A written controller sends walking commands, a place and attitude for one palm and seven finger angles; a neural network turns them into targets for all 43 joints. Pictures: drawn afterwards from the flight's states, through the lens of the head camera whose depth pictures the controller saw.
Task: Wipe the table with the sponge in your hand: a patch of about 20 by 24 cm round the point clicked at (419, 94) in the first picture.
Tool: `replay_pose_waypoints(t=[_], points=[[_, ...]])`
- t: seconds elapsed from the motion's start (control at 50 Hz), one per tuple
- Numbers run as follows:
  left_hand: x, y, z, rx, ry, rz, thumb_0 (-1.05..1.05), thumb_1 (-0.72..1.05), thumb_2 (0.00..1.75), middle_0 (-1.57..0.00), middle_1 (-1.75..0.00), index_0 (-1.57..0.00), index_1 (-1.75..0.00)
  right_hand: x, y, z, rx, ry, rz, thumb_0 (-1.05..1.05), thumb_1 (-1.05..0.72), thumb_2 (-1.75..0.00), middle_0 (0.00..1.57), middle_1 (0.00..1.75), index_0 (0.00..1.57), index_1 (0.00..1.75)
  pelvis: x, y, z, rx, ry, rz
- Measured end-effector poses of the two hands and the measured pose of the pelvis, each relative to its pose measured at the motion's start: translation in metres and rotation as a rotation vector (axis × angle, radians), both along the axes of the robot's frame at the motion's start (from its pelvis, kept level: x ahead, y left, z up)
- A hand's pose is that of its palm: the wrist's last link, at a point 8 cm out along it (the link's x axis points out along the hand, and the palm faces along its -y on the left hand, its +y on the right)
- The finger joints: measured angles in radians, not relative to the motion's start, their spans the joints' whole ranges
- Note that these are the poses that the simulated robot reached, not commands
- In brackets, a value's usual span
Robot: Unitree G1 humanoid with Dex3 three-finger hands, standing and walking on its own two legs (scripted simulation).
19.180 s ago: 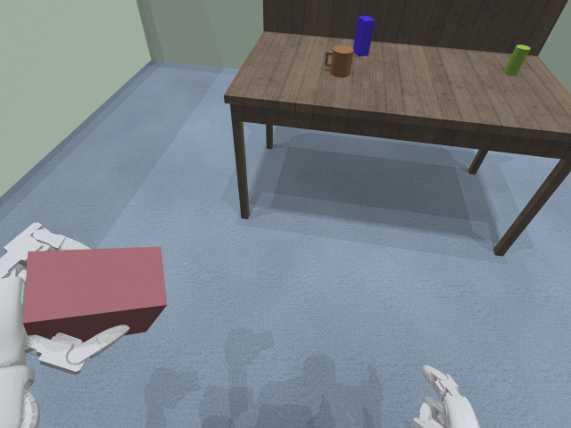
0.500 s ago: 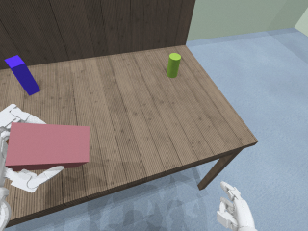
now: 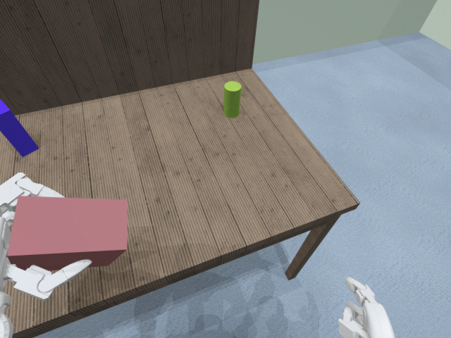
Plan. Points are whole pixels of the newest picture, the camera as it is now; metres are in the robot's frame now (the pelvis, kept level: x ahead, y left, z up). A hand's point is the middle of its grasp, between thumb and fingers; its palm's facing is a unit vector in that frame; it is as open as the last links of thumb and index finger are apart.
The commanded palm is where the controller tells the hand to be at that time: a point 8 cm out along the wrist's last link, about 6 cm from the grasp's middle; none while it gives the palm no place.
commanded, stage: come to a stop and stand still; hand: left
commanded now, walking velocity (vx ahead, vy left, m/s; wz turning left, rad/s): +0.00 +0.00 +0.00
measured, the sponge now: (86, 236) +0.23 +0.20 +0.13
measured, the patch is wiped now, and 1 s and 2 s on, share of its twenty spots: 0.00 0.00 0.00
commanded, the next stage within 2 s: look again from close up in 0.88 s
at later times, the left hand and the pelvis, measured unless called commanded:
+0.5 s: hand out of the picture +0.21 +0.32 +0.13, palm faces +0.28 -0.85 -0.44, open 10.4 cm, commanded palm +0.15 +0.35 +0.18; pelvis -0.01 +0.07 +0.00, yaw +0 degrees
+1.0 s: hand out of the picture +0.22 +0.34 +0.15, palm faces +0.34 -0.85 -0.40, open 10.4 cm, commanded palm +0.15 +0.37 +0.18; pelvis -0.01 +0.09 +0.00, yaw +0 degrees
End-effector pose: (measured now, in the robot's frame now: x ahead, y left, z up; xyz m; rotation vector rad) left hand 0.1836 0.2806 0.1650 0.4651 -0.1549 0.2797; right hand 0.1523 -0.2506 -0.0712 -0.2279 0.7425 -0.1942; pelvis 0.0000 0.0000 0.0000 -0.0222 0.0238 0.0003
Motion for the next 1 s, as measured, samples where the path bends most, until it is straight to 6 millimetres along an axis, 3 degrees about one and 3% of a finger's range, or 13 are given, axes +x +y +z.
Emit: replay_pose_waypoints(t=[0.12,0.18,0.22,0.26,0.36,0.44,0.56,0.64,0.82,1.0], points=[[-0.003,0.017,0.012,0.081,-0.015,0.019,-0.02,-0.53,1.03,-0.68,-1.34,-0.71,-1.34,0.011,0.018,0.001,0.002,-0.012,0.043,0.01,-0.91,-0.90,0.20,0.30,0.19,0.30,0.000,0.008,0.002,0.003,-0.008,0.007],[0.011,0.052,0.046,0.212,-0.159,0.062,-0.02,-0.53,1.03,-0.68,-1.34,-0.71,-1.33,0.014,0.032,-0.004,0.007,0.008,0.126,0.01,-0.91,-0.90,0.20,0.30,0.19,0.30,-0.010,0.011,0.001,0.001,-0.008,0.018],[0.014,0.068,0.054,0.189,-0.209,0.106,-0.02,-0.53,1.03,-0.68,-1.34,-0.71,-1.34,0.014,0.042,-0.005,0.039,0.003,0.138,0.01,-0.91,-0.90,0.20,0.30,0.20,0.30,-0.013,0.018,0.001,0.004,-0.008,0.000],[0.013,0.068,0.047,0.144,-0.194,0.098,-0.02,-0.53,1.03,-0.68,-1.34,-0.71,-1.34,0.012,0.051,-0.004,0.075,-0.020,0.122,0.01,-0.91,-0.90,0.20,0.30,0.20,0.30,-0.013,0.027,0.002,0.009,-0.007,-0.018],[0.005,0.048,0.002,0.040,-0.032,-0.043,-0.02,-0.53,1.03,-0.68,-1.34,-0.71,-1.33,0.003,0.073,0.002,0.078,-0.044,0.086,0.01,-0.91,-0.90,0.20,0.30,0.20,0.30,-0.010,0.049,0.003,0.011,-0.014,-0.030],[-0.002,0.060,-0.020,0.010,0.028,-0.067,-0.02,-0.53,1.03,-0.68,-1.34,-0.72,-1.33,-0.004,0.091,0.004,0.046,-0.018,0.092,0.01,-0.91,-0.90,0.20,0.30,0.20,0.30,-0.011,0.060,0.002,0.007,-0.019,-0.016],[-0.008,0.096,-0.003,0.050,-0.094,0.003,-0.02,-0.53,1.03,-0.68,-1.33,-0.72,-1.33,-0.003,0.116,0.004,0.020,0.006,0.151,0.01,-0.91,-0.90,0.20,0.30,0.20,0.30,-0.012,0.075,-0.001,0.001,-0.026,0.006],[-0.010,0.106,0.009,0.056,-0.174,0.020,-0.02,-0.53,1.03,-0.68,-1.33,-0.72,-1.33,0.004,0.131,0.004,0.029,-0.009,0.177,0.01,-0.91,-0.90,0.20,0.30,0.20,0.30,-0.011,0.085,-0.002,0.000,-0.027,0.007],[-0.001,0.108,-0.004,0.007,-0.126,0.004,-0.02,-0.53,1.03,-0.68,-1.33,-0.72,-1.33,0.016,0.147,0.009,0.052,-0.058,0.171,0.01,-0.91,-0.90,0.21,0.30,0.20,0.30,-0.009,0.096,-0.002,-0.002,-0.029,-0.009],[-0.005,0.099,0.003,0.029,-0.122,-0.007,-0.02,-0.53,1.03,-0.68,-1.33,-0.72,-1.33,0.009,0.130,0.009,0.032,-0.034,0.143,0.01,-0.91,-0.90,0.21,0.30,0.20,0.30,-0.010,0.090,0.000,-0.006,-0.026,-0.004]])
